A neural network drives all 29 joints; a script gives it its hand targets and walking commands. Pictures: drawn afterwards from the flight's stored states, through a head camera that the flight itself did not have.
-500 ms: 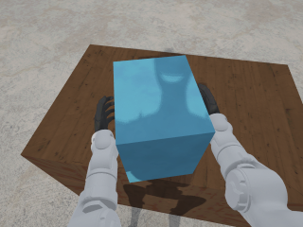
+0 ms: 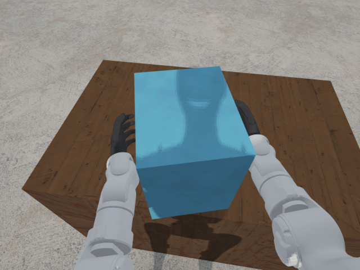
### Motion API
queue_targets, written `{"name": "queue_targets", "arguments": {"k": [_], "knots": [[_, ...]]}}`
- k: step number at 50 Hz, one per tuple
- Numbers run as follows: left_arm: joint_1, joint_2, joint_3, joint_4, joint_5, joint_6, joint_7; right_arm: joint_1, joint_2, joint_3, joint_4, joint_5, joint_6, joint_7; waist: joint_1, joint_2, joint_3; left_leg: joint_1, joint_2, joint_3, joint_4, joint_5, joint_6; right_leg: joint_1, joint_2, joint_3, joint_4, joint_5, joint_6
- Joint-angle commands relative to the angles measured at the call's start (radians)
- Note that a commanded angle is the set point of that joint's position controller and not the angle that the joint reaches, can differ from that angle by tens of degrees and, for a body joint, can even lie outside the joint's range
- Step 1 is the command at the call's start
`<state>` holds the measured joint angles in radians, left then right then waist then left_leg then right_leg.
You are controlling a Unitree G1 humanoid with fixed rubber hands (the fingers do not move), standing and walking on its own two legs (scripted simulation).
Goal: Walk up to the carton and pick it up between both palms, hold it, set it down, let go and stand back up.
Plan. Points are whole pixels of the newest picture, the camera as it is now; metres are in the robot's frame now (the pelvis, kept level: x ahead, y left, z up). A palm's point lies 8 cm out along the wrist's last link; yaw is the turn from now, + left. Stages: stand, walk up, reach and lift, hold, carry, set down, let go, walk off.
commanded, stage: reach and lift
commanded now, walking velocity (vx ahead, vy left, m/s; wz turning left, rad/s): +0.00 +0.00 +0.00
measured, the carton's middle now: (184, 145) +0.41 +0.06 +0.02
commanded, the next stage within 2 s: none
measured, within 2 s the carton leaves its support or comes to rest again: neither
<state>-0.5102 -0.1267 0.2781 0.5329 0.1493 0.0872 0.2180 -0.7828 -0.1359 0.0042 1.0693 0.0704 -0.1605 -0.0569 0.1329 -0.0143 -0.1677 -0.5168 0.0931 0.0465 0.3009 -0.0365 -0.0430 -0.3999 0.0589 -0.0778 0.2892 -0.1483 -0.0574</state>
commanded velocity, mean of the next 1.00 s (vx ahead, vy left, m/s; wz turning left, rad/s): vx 0.00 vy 0.00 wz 0.00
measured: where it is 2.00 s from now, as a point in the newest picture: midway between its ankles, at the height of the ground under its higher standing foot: outside the picture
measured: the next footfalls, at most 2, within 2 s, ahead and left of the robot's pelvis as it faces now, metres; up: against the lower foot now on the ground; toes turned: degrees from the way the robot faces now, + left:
none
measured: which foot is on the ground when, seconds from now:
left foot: down 0.00-1.00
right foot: down 0.00-1.00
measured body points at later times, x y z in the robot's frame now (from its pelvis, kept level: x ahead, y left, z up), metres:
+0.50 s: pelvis +0.00 +0.01 +0.00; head -0.01 +0.03 +0.45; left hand +0.37 +0.20 +0.12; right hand +0.42 -0.09 +0.12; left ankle +0.05 +0.15 -0.74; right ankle -0.02 -0.08 -0.74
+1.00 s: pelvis +0.00 +0.02 +0.00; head -0.03 +0.05 +0.45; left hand +0.37 +0.20 +0.16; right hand +0.40 -0.10 +0.16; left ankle +0.05 +0.15 -0.74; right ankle -0.02 -0.08 -0.74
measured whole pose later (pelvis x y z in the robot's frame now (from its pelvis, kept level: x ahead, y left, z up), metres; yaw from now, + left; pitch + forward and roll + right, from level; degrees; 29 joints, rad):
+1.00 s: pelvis +0.00 +0.02 +0.00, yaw +2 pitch -3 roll -1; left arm -0.61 -0.04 0.25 0.29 0.24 0.55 0.09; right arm -0.74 -0.06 -0.06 0.75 0.13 0.22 -0.16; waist -0.03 -0.06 -0.02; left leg -0.17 0.03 0.03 0.31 -0.08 -0.01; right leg -0.04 0.01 -0.08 0.29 -0.19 -0.02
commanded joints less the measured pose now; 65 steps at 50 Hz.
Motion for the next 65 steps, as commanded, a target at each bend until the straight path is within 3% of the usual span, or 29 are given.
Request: {"name": "queue_targets", "arguments": {"k": [1,10,13,19,25,31,39,46,55,65], "knots": [[-0.757,-0.595,-0.467,-0.226,-0.031,0.008,-0.108,-0.73,0.64,0.253,-0.38,0.007,-0.024,0.094,-0.003,-0.031,-0.66,0.526,-0.066,-0.021,0.108,0.336,0.031,0.186,-0.02,0.039,0.016,0.315,0.068],[-0.723,-0.531,-0.389,-0.195,0.014,0.141,-0.203,-0.675,0.651,0.176,-0.36,0.001,0.098,0.057,-0.057,-0.03,-0.415,0.523,-0.091,-0.014,0.033,0.174,0.043,0.293,-0.053,0.051,-0.004,0.28,0.106],[-0.732,-0.535,-0.395,-0.215,0.013,0.16,-0.223,-0.692,0.658,0.168,-0.387,-0.001,0.107,0.053,-0.07,-0.005,-0.413,0.56,-0.092,-0.014,0.036,0.204,0.034,0.309,-0.047,0.04,-0.003,0.302,0.108],[-0.749,-0.553,-0.453,-0.285,-0.004,0.208,-0.228,-0.734,0.665,0.2,-0.48,0.025,0.121,0.044,-0.091,0.021,-0.416,0.657,-0.087,-0.027,0.062,0.276,0.022,0.275,-0.025,0.019,-0.018,0.265,0.095],[-0.772,-0.563,-0.506,-0.33,-0.026,0.266,-0.226,-0.754,0.679,0.221,-0.554,0.05,0.164,0.037,-0.112,0.035,-0.421,0.698,-0.087,-0.039,0.069,0.25,0.026,0.235,-0.018,0.018,-0.034,0.173,0.085],[-0.768,-0.547,-0.489,-0.31,-0.019,0.333,-0.24,-0.771,0.665,0.198,-0.566,0.052,0.211,0.037,-0.122,0.028,-0.371,0.7,-0.089,-0.038,0.048,0.168,0.038,0.22,-0.02,0.016,-0.049,0.08,0.087],[-0.787,-0.529,-0.464,-0.326,-0.013,0.382,-0.266,-0.805,0.679,0.216,-0.603,0.081,0.252,0.02,-0.131,0.025,-0.358,0.705,-0.103,-0.035,0.051,0.184,0.044,0.276,-0.019,0.019,-0.036,0.15,0.106],[-0.803,-0.511,-0.473,-0.358,-0.017,0.407,-0.293,-0.794,0.695,0.247,-0.644,0.109,0.286,-0.01,-0.163,0.02,-0.336,0.709,-0.113,-0.039,0.055,0.188,0.044,0.319,-0.02,0.024,-0.03,0.213,0.121],[-0.846,-0.512,-0.502,-0.384,-0.031,0.438,-0.307,-0.799,0.705,0.264,-0.699,0.137,0.332,-0.033,-0.196,0.032,-0.317,0.731,-0.112,-0.046,0.055,0.149,0.038,0.296,-0.016,0.022,-0.043,0.153,0.117],[-0.855,-0.517,-0.508,-0.399,-0.031,0.48,-0.306,-0.821,0.698,0.277,-0.743,0.175,0.372,-0.039,-0.199,0.044,-0.31,0.748,-0.104,-0.051,0.055,0.138,0.035,0.274,-0.007,0.022,-0.049,0.105,0.108]]}}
